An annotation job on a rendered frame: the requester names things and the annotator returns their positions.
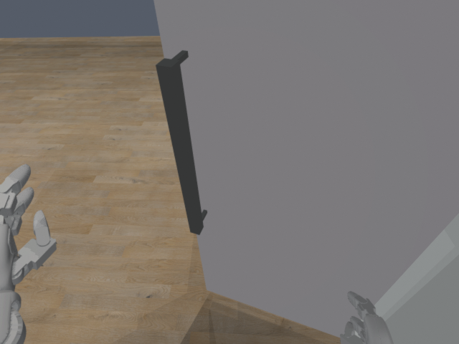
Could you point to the right robot hand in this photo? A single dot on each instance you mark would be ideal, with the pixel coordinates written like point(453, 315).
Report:
point(373, 329)

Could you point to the left robot forearm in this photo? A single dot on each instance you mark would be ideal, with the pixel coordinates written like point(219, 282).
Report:
point(12, 327)

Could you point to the left robot hand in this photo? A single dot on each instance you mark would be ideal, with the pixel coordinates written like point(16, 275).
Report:
point(36, 251)

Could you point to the handle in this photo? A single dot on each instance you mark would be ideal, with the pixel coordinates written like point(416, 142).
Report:
point(172, 90)

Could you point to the fridge door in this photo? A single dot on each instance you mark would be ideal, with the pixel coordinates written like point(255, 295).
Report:
point(325, 136)

